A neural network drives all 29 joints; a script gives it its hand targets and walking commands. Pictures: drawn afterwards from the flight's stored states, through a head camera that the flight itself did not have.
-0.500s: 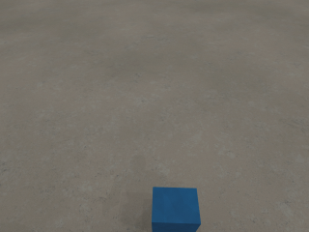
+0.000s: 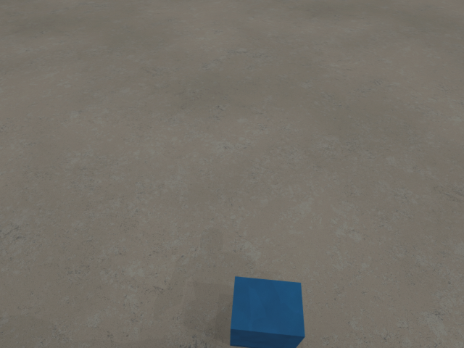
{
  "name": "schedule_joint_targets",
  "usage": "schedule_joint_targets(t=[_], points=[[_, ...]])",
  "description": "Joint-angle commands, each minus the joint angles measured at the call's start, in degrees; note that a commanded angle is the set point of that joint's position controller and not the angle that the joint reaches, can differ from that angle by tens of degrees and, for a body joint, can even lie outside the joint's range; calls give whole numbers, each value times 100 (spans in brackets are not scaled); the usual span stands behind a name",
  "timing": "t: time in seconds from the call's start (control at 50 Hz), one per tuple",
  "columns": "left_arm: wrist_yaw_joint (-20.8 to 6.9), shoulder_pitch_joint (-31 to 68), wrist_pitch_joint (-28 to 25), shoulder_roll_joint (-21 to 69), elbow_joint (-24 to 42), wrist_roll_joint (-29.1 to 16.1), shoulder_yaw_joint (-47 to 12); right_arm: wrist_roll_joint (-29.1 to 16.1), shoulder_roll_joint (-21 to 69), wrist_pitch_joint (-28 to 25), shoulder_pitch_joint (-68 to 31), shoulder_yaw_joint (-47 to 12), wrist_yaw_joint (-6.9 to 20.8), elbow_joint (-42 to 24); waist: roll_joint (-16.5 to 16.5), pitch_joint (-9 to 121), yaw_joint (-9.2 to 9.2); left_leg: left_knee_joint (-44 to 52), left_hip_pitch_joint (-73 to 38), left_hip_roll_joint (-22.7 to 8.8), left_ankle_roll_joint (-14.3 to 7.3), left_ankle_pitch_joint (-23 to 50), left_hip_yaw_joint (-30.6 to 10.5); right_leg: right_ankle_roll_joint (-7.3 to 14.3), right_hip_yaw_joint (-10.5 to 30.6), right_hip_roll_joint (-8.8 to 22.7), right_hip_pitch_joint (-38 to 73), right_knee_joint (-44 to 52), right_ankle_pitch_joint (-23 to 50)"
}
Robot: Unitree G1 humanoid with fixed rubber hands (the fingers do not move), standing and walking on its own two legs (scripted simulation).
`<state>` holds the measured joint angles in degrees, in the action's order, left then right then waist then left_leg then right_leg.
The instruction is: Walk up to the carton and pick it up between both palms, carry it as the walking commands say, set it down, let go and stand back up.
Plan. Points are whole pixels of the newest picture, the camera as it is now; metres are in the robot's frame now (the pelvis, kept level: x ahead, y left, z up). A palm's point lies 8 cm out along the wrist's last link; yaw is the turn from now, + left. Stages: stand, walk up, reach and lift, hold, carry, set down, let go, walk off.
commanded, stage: walk up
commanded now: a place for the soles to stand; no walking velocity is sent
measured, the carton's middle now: (264, 315) +0.37 -0.11 -0.64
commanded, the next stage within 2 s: reach and lift in 0.80 s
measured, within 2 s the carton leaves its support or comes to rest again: neither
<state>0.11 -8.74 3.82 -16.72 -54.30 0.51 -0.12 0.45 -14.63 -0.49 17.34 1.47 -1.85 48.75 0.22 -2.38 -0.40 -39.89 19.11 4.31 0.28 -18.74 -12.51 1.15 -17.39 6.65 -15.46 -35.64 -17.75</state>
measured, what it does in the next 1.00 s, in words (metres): stands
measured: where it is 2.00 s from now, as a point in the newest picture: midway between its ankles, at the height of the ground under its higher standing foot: outside the picture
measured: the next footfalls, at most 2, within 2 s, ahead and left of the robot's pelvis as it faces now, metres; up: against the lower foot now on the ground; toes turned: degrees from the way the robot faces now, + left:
none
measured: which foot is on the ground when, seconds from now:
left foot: down 0.00-1.00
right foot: down 0.00-1.00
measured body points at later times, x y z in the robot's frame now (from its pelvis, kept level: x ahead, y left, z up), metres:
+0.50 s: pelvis +0.01 +0.00 +0.01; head +0.03 +0.01 +0.46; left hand +0.05 +0.27 -0.14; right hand +0.11 -0.25 -0.12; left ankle +0.03 +0.11 -0.72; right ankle +0.02 -0.11 -0.72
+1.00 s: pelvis -0.02 +0.00 -0.01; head +0.04 +0.01 +0.44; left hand +0.18 +0.25 -0.12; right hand +0.16 -0.25 -0.12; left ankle +0.03 +0.11 -0.72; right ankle +0.02 -0.11 -0.72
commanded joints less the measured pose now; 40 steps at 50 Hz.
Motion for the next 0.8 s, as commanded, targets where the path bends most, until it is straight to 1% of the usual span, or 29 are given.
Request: schedule_joint_targets(t=[0.0, 0.04, 0.08, 0.1, 0.12, 0.14, 0.16, 0.2, 0.22, 0.24, 0.26, 0.28, 0.3, 0.32, 0.34, 0.4, 0.42, 0.46, 0.52, 0.56, 0.58, 0.62, 0.64, 0.66, 0.68, 0.7, 0.74, 0.76, 0.78], points=[[-22, -51, -82, -568, 314, -55, 104, -51, -942, -66, 45, 206, -59, -314, 663, 67, 196, 1621, 1433, -675, -510, 55, -1543, 301, 1104, 38, 1216, 410, -606], [3, -111, -165, -590, 257, -39, 110, -61, -863, -37, -71, 201, -55, -331, 659, 73, 216, 1532, 1312, -613, -458, 87, -1294, 355, 1244, 109, 1163, 583, -379], [34, -166, -233, -673, 207, 11, 139, -59, -699, -26, 14, 170, -27, -308, 460, 192, 190, 1172, 1115, -446, -343, 267, -861, 472, 1372, 363, 1184, 947, -392], [46, -151, -261, -728, 158, 25, 132, -41, -650, -23, 52, 157, 9, -319, 234, 187, 186, 1008, 1078, -322, -277, 187, -598, 528, 1424, 525, 1098, 1161, -548], [50, -90, -269, -844, 157, 65, 143, -50, -546, -26, 123, 147, 21, -284, 97, 159, 96, 644, 855, -190, -202, 363, -214, 608, 1567, 815, 831, 1455, -645], [73, 23, -267, -911, 182, 77, 169, -33, -518, -43, 243, 141, 28, -236, -222, 122, 63, 255, 716, -144, -142, 442, 51, 714, 1545, 1021, 683, 1653, -710], [84, 133, -268, -893, 210, 106, 162, 3, -533, -54, 341, 142, 33, -216, -388, 86, -24, 42, 550, -174, -123, 290, 179, 775, 1511, 1145, 518, 1642, -427], [66, 139, -257, -852, 252, 65, 155, 37, -504, -68, 361, 134, 31, -205, -291, 141, -61, -145, 260, -215, -152, 79, 287, 860, 1461, 1256, 207, 1582, -64], [58, 111, -248, -803, 226, 65, 165, 55, -472, -71, 322, 115, 34, -214, -219, 84, -70, 84, 157, -303, -210, 167, 233, 753, 1300, 1113, 67, 1409, -56], [27, 38, -229, -765, 222, 64, 149, 24, -474, -78, 271, 104, 28, -222, -140, 96, -52, 458, 79, -387, -234, 647, 135, 583, 1169, 912, 75, 1274, -158], [-5, -14, -200, -714, 207, 34, 153, 18, -557, -88, 161, 98, 21, -202, -114, 43, 4, 806, 194, -509, -290, 1235, -127, 391, 1010, 614, 218, 993, -69], [-21, -22, -168, -659, 195, -4, 134, 4, -667, -113, 100, 96, 7, -248, 156, -20, 67, 1045, 535, -640, -334, 1452, -535, 266, 874, 305, 462, 718, -220], [-34, -132, -143, -582, 178, -55, 122, -32, -740, -124, 71, 107, -10, -194, 313, 30, 98, 1361, 887, -827, -403, 1320, -1057, 195, 926, 123, 829, 523, -273], [-41, -301, -139, -536, 90, -84, 118, -57, -775, -120, 9, 79, -25, -165, 408, 119, 172, 1530, 991, -860, -423, 1116, -1282, 154, 1031, 73, 1075, 499, -296], [-44, -460, -153, -563, 13, -97, 100, -65, -816, -105, -27, 95, -40, -148, 450, 174, 241, 1656, 951, -823, -368, 921, -1287, 172, 1090, 71, 1168, 562, -253], [14, -492, -268, -515, -71, -73, 89, -48, -794, -71, -218, 95, -38, -154, 576, 283, 283, 1462, 621, -685, -309, 1265, -853, 254, 1172, 218, 1174, 748, 225], [20, -543, -286, -628, -135, -79, 103, -69, -757, -57, -111, 91, -36, -111, 442, 330, 177, 1452, 536, -682, -257, 1416, -795, 258, 1159, 254, 1167, 816, 304], [25, -484, -290, -665, -162, -45, 96, -41, -638, -76, -78, 52, -37, -72, 245, 432, 152, 1152, 412, -571, -265, 1767, -580, 283, 1144, 355, 1229, 950, 625], [37, -408, -288, -750, -112, -19, 108, -44, -586, -68, -94, 34, -36, -15, 57, 435, 62, 824, 205, -439, -241, 1790, -197, 358, 1067, 512, 994, 1082, 887], [53, -424, -267, -745, -101, -14, 94, -38, -543, -45, -132, 31, -45, -1, -76, 428, 64, 701, 151, -392, -236, 1569, -56, 415, 1052, 619, 882, 1191, 735], [63, -398, -258, -752, -40, -24, 107, -19, -567, -38, -173, 34, -45, 13, -39, 354, 69, 652, 174, -395, -226, 1592, -17, 434, 1088, 653, 809, 1217, 687], [66, -397, -234, -782, -33, -24, 124, -33, -523, -28, -198, 0, -40, 46, -314, 211, 72, 701, 279, -424, -229, 1550, -11, 443, 1054, 679, 788, 1231, 635], [66, -470, -228, -735, -55, -18, 97, -30, -531, -21, -164, -1, -36, 83, -55, 243, 93, 683, 179, -404, -232, 1423, -12, 456, 1078, 711, 695, 1260, 354], [55, -391, -205, -718, 9, -24, 129, -29, -571, -20, -181, 9, -39, 77, -147, 117, 34, 732, 303, -424, -231, 1391, -38, 428, 1056, 679, 652, 1248, 222], [51, -456, -213, -747, 1, -33, 121, -24, -599, -24, -238, 11, -40, 87, -40, 65, 95, 784, 331, -443, -238, 1446, -76, 427, 1069, 662, 661, 1196, 275], [49, -488, -204, -744, -13, -23, 123, -33, -598, -21, -282, 10, -39, 80, -8, 111, 86, 806, 322, -443, -249, 1440, -114, 427, 1003, 620, 689, 1174, 172], [34, -497, -194, -738, -2, -23, 118, -40, -669, -9, -271, 26, -26, 85, -110, 55, 80, 912, 424, -441, -283, 1128, -191, 379, 1038, 561, 637, 1241, -283], [39, -509, -183, -725, -3, -18, 134, -24, -622, -15, -285, 5, -29, 84, -5, 44, 108, 926, 464, -434, -296, 1105, -191, 376, 1031, 536, 673, 1217, -351], [48, -478, -173, -695, 1, -23, 141, -20, -614, -6, -268, 0, -31, 96, -30, 43, 108, 1010, 505, -448, -295, 1077, -268, 350, 989, 485, 708, 1149, -353]])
